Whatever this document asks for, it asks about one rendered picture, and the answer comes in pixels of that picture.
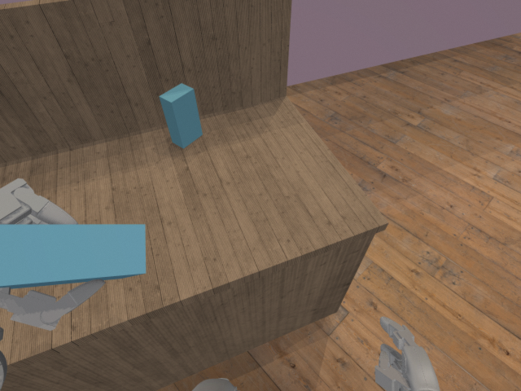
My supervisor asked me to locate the table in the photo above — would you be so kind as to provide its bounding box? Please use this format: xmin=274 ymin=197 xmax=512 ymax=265
xmin=0 ymin=0 xmax=389 ymax=391

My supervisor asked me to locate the robot right hand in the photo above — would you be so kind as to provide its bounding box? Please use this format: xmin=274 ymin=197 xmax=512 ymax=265
xmin=374 ymin=317 xmax=440 ymax=391

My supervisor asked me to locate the robot left hand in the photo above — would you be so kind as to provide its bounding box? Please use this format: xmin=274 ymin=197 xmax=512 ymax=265
xmin=0 ymin=178 xmax=105 ymax=331

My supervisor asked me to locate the sponge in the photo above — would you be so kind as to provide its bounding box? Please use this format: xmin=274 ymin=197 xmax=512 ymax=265
xmin=0 ymin=224 xmax=146 ymax=289

